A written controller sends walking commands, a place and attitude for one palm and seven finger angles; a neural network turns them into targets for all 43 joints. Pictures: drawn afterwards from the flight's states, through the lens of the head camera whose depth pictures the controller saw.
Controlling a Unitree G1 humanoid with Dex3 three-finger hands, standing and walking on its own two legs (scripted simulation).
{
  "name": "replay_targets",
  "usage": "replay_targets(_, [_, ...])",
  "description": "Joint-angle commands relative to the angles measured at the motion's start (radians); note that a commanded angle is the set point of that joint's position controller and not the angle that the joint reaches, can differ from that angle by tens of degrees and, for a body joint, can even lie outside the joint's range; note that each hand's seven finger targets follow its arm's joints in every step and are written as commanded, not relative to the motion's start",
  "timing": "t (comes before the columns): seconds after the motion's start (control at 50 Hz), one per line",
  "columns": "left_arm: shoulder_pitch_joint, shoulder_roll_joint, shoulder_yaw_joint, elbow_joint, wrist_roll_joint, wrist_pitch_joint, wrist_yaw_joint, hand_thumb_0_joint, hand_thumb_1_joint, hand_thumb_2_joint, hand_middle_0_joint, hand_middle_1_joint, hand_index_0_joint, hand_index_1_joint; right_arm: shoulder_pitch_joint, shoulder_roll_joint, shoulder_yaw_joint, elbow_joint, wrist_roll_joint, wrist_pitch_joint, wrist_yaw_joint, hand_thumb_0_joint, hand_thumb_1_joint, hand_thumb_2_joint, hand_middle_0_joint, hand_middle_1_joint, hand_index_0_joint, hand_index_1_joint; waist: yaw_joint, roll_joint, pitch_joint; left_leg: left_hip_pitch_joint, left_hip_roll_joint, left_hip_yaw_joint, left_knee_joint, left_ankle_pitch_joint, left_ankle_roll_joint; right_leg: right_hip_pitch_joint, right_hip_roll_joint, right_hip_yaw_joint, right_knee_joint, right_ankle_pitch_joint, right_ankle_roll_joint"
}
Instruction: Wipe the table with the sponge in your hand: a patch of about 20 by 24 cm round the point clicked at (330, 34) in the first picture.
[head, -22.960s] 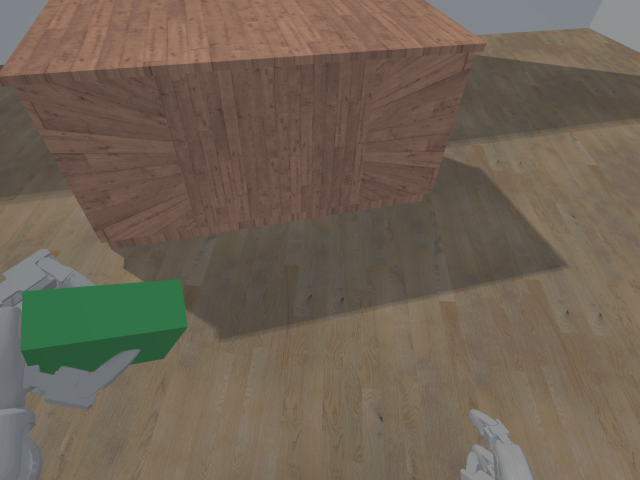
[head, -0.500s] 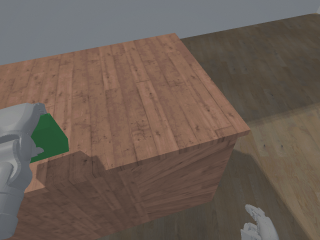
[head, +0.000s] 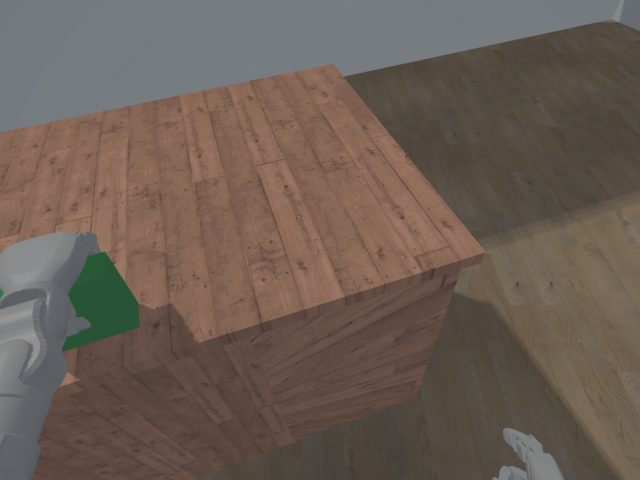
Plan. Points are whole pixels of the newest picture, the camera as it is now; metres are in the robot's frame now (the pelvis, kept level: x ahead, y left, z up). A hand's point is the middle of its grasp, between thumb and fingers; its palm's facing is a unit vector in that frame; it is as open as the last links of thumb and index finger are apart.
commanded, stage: lower the sponge onto the table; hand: left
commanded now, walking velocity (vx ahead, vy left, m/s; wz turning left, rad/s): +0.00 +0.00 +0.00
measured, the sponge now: (80, 313) +0.29 +0.37 +0.04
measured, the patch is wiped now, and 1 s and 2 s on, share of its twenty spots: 0.00 0.15 0.35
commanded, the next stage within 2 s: wipe forward along the first lane in 0.24 s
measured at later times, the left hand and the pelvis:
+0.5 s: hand (67, 288) +0.30 +0.37 +0.08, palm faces -0.07 -0.01 -1.00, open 8.9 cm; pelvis +0.00 +0.00 +0.00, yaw +1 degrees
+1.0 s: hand (74, 258) +0.35 +0.39 +0.08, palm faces -0.13 +0.03 -0.99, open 9.0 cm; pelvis -0.01 +0.01 -0.01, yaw +0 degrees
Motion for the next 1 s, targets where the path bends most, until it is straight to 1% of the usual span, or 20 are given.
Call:
replay_targets(0.0, [-0.284,0.302,0.104,-0.23,0.023,-0.013,0.016,0.0,0.1,1.3,-1.2,-1.6,-1.2,-1.6,-0.134,-0.13,-0.05,-0.158,0.004,-0.059,-0.019,0.0,-0.9,-0.9,0.2,0.3,0.2,0.3,0.004,-0.028,-0.248,0.068,-0.052,0.023,-0.032,0.294,0.05,0.134,0.024,-0.021,-0.033,0.285,-0.038])
replay_targets(0.04, [-0.311,0.314,0.109,-0.249,0.033,-0.038,0.022,0.0,0.1,1.3,-1.2,-1.6,-1.2,-1.6,-0.125,-0.124,-0.05,-0.155,0.0,-0.069,-0.027,0.0,-0.9,-0.9,0.2,0.3,0.2,0.3,-0.005,0.003,-0.242,0.084,-0.053,0.022,-0.026,0.286,0.053,0.107,0.026,-0.021,-0.034,0.252,-0.039])
replay_targets(0.08, [-0.302,0.251,0.059,-0.18,0.044,-0.039,0.021,0.0,0.1,1.3,-1.2,-1.6,-1.2,-1.6,-0.111,-0.126,-0.051,-0.135,0.001,-0.067,-0.028,0.0,-0.9,-0.9,0.2,0.3,0.2,0.3,-0.02,-0.035,-0.181,0.059,-0.05,0.019,-0.029,0.245,0.05,0.057,0.029,-0.029,-0.041,0.208,-0.039])
replay_targets(0.1, [-0.294,0.262,0.071,-0.163,0.042,-0.04,0.021,0.0,0.1,1.3,-1.2,-1.6,-1.2,-1.6,-0.105,-0.128,-0.053,-0.131,0.001,-0.066,-0.028,0.0,-0.9,-0.9,0.2,0.3,0.2,0.3,-0.014,-0.04,-0.174,0.057,-0.049,0.017,-0.031,0.232,0.049,0.052,0.03,-0.028,-0.043,0.195,-0.041])
replay_targets(0.14, [-0.313,0.304,0.099,-0.157,0.044,-0.045,0.021,0.0,0.1,1.3,-1.2,-1.6,-1.2,-1.6,-0.106,-0.13,-0.052,-0.13,0.003,-0.065,-0.031,0.0,-0.9,-0.9,0.2,0.3,0.2,0.3,-0.006,-0.016,-0.204,0.058,-0.052,0.018,-0.032,0.235,0.046,0.071,0.028,-0.023,-0.037,0.191,-0.044])
replay_targets(0.18, [-0.302,0.245,0.058,-0.153,0.038,-0.046,0.022,0.0,0.1,1.3,-1.2,-1.6,-1.2,-1.6,-0.101,-0.125,-0.055,-0.134,0.003,-0.065,-0.028,0.0,-0.9,-0.9,0.2,0.3,0.2,0.3,-0.008,-0.031,-0.212,0.064,-0.05,0.017,-0.027,0.254,0.045,0.065,0.028,-0.029,-0.032,0.208,-0.045])
replay_targets(0.32, [-0.225,0.263,0.095,-0.144,0.035,-0.046,0.028,0.0,0.1,1.3,-1.2,-1.6,-1.2,-1.6,-0.108,-0.129,-0.056,-0.151,0.004,-0.056,-0.015,0.0,-0.9,-0.9,0.2,0.3,0.2,0.3,0.013,-0.047,-0.249,0.054,-0.044,0.016,-0.015,0.302,0.042,0.097,0.027,-0.02,-0.018,0.273,-0.047])
replay_targets(0.4, [-0.318,0.277,0.079,-0.047,0.051,-0.038,0.029,0.0,0.1,1.3,-1.2,-1.6,-1.2,-1.6,-0.092,-0.137,-0.051,-0.127,0.004,-0.047,-0.021,0.0,-0.9,-0.9,0.2,0.3,0.2,0.3,-0.017,-0.091,-0.168,0.004,-0.049,0.02,-0.017,0.229,0.042,0.04,0.026,-0.029,-0.025,0.217,-0.039])
replay_targets(0.44, [-0.381,0.327,0.101,-0.014,0.078,-0.044,0.032,0.0,0.1,1.3,-1.2,-1.6,-1.2,-1.6,-0.075,-0.141,-0.051,-0.116,0.002,-0.048,-0.022,0.0,-0.9,-0.9,0.2,0.3,0.2,0.3,-0.018,-0.065,-0.187,0.009,-0.048,0.021,-0.015,0.22,0.042,0.025,0.026,-0.027,-0.021,0.188,-0.043])
replay_targets(0.46, [-0.394,0.278,0.051,0.001,0.088,-0.045,0.03,0.0,0.1,1.3,-1.2,-1.6,-1.2,-1.6,-0.075,-0.136,-0.049,-0.117,0.002,-0.047,-0.021,0.0,-0.9,-0.9,0.2,0.3,0.2,0.3,-0.025,-0.038,-0.179,0.008,-0.051,0.022,-0.011,0.225,0.04,0.013,0.026,-0.03,-0.018,0.19,-0.046])
replay_targets(0.52, [-0.41,0.269,0.038,0.027,0.099,-0.053,0.019,0.0,0.1,1.3,-1.2,-1.6,-1.2,-1.6,-0.058,-0.137,-0.054,-0.119,0.004,-0.045,-0.017,0.0,-0.9,-0.9,0.2,0.3,0.2,0.3,-0.023,-0.028,-0.222,0.021,-0.047,0.016,-0.004,0.232,0.04,0.008,0.029,-0.027,-0.015,0.187,-0.052])
replay_targets(0.6, [-0.457,0.244,0.0,0.1,0.09,-0.068,0.003,0.0,0.1,1.3,-1.2,-1.6,-1.2,-1.6,-0.023,-0.144,-0.057,-0.115,0.004,-0.038,-0.018,0.0,-0.9,-0.9,0.2,0.3,0.2,0.3,-0.043,-0.066,-0.211,-0.005,-0.046,0.014,0.012,0.196,0.043,-0.023,0.027,-0.033,-0.007,0.174,-0.047])
replay_targets(0.62, [-0.458,0.292,0.048,0.115,0.09,-0.079,0.001,0.0,0.1,1.3,-1.2,-1.6,-1.2,-1.6,-0.016,-0.148,-0.06,-0.114,0.004,-0.038,-0.018,0.0,-0.9,-0.9,0.2,0.3,0.2,0.3,-0.036,-0.078,-0.233,-0.007,-0.043,0.012,0.012,0.204,0.044,-0.012,0.028,-0.026,-0.006,0.182,-0.049])
replay_targets(0.68, [-0.478,0.291,0.033,0.203,0.094,-0.101,-0.002,0.0,0.1,1.3,-1.2,-1.6,-1.2,-1.6,0.012,-0.152,-0.058,-0.11,0.005,-0.03,-0.02,0.0,-0.9,-0.9,0.2,0.3,0.2,0.3,-0.049,-0.107,-0.198,-0.061,-0.048,0.017,0.025,0.163,0.045,-0.034,0.025,-0.029,0.002,0.165,-0.04])
replay_targets(0.7, [-0.49,0.32,0.054,0.23,0.099,-0.112,0.0,0.0,0.1,1.3,-1.2,-1.6,-1.2,-1.6,0.026,-0.155,-0.061,-0.103,0.004,-0.029,-0.02,0.0,-0.9,-0.9,0.2,0.3,0.2,0.3,-0.048,-0.12,-0.205,-0.07,-0.046,0.017,0.031,0.162,0.047,-0.037,0.025,-0.026,0.005,0.168,-0.04])
replay_targets(0.74, [-0.526,0.347,0.066,0.257,0.116,-0.137,0.004,0.0,0.1,1.3,-1.2,-1.6,-1.2,-1.6,0.049,-0.158,-0.064,-0.101,0.004,-0.024,-0.018,0.0,-0.9,-0.9,0.2,0.3,0.2,0.3,-0.048,-0.092,-0.226,-0.081,-0.045,0.016,0.038,0.174,0.045,-0.045,0.025,-0.024,0.019,0.17,-0.043])
replay_targets(0.78, [-0.509,0.303,0.034,0.28,0.122,-0.15,0.01,0.0,0.1,1.3,-1.2,-1.6,-1.2,-1.6,0.062,-0.155,-0.069,-0.102,0.004,-0.021,-0.012,0.0,-0.9,-0.9,0.2,0.3,0.2,0.3,-0.051,-0.082,-0.225,-0.083,-0.042,0.018,0.049,0.181,0.045,-0.069,0.028,-0.028,0.025,0.177,-0.046])
replay_targets(0.82, [-0.53,0.315,0.045,0.273,0.13,-0.169,0.018,0.0,0.1,1.3,-1.2,-1.6,-1.2,-1.6,0.079,-0.157,-0.077,-0.102,0.002,-0.019,-0.006,0.0,-0.9,-0.9,0.2,0.3,0.2,0.3,-0.047,-0.052,-0.266,-0.073,-0.038,0.015,0.058,0.213,0.045,-0.071,0.031,-0.025,0.034,0.195,-0.053])
replay_targets(0.92, [-0.501,0.341,0.083,0.332,0.113,-0.186,0.046,0.0,0.1,1.3,-1.2,-1.6,-1.2,-1.6,0.11,-0.165,-0.087,-0.093,0.005,-0.006,0.003,0.0,-0.9,-0.9,0.2,0.3,0.2,0.3,-0.046,-0.086,-0.283,-0.117,-0.037,0.019,0.079,0.219,0.048,-0.058,0.032,-0.017,0.048,0.237,-0.049])
replay_targets(0.98, [-0.558,0.329,0.056,0.395,0.116,-0.184,0.064,0.0,0.1,1.3,-1.2,-1.6,-1.2,-1.6,0.131,-0.167,-0.087,-0.081,0.01,-0.004,0.005,0.0,-0.9,-0.9,0.2,0.3,0.2,0.3,-0.074,-0.112,-0.234,-0.153,-0.036,0.017,0.082,0.153,0.051,-0.111,0.034,-0.025,0.051,0.169,-0.041])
